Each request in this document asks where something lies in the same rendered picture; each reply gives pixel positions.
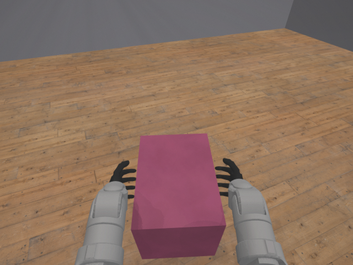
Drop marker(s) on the robot left forearm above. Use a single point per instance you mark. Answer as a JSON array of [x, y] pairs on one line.
[[105, 227]]

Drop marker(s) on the left robot hand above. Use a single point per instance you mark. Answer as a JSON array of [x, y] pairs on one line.
[[120, 171]]

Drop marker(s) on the carton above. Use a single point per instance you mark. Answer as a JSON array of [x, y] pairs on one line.
[[177, 208]]

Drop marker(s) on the robot right forearm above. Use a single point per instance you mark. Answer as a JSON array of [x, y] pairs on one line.
[[255, 236]]

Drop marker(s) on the right robot hand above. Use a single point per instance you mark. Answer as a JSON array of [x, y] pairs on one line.
[[234, 172]]

